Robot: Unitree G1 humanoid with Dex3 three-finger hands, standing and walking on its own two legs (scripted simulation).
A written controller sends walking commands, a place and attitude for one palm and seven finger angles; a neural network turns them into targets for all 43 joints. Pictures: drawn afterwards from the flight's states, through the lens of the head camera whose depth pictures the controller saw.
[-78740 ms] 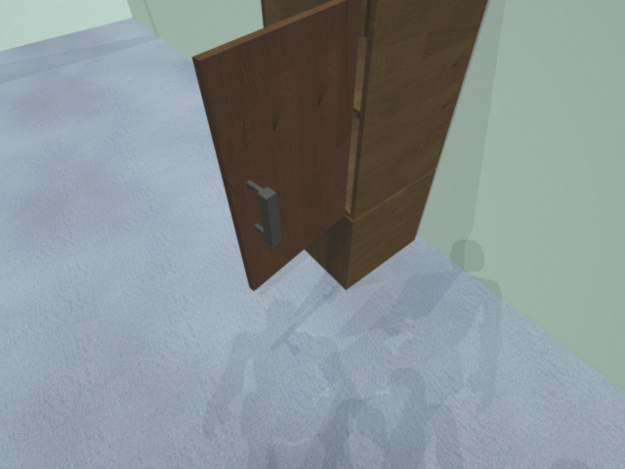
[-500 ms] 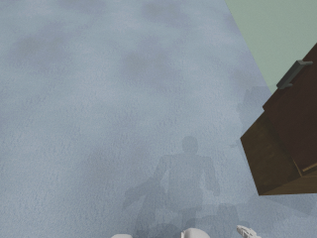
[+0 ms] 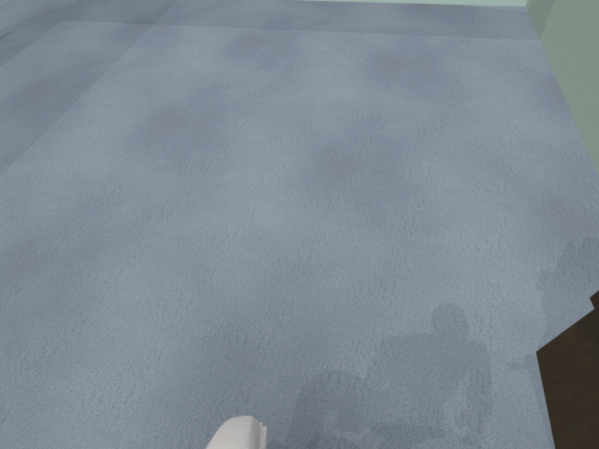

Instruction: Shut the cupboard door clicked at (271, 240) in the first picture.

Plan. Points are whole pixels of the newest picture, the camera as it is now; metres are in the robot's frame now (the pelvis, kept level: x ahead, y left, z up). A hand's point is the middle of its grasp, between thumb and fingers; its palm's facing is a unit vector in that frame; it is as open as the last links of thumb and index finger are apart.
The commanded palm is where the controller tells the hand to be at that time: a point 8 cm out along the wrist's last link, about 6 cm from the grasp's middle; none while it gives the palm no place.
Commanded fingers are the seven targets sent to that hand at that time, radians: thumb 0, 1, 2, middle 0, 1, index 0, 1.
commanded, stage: walk to a spot facing it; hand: left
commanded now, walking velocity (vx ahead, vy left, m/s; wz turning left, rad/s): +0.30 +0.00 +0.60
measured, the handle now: out of the picture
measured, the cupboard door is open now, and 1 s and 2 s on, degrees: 7 7 7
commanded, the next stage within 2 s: turn to face it in 0.62 s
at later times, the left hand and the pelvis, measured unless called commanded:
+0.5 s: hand (145, 429) +0.18 +0.27 -0.18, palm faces +0.33 -0.92 -0.21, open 7.4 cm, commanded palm none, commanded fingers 0.00 0.90 0.90 -0.20 -0.30 -0.20 -0.30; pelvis +0.18 +0.06 -0.01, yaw +17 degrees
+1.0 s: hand (187, 295) +0.41 +0.25 -0.17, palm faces +0.35 -0.91 -0.21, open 7.3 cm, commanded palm none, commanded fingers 0.00 0.90 0.90 -0.20 -0.30 -0.20 -0.30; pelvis +0.39 +0.05 -0.01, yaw +20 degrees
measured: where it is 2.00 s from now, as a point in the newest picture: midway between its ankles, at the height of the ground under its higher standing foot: (289, 382)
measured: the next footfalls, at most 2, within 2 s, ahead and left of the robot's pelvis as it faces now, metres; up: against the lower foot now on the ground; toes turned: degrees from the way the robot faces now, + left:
left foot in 0.30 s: +0.23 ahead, +0.12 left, +0.00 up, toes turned +18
right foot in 0.84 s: +0.50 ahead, +0.01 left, +0.00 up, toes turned +19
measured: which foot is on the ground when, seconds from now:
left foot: up 0.00-0.28, down 0.30-0.86, up 0.88-1.00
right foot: down 0.00-0.30, up 0.32-0.82, down 0.84-1.00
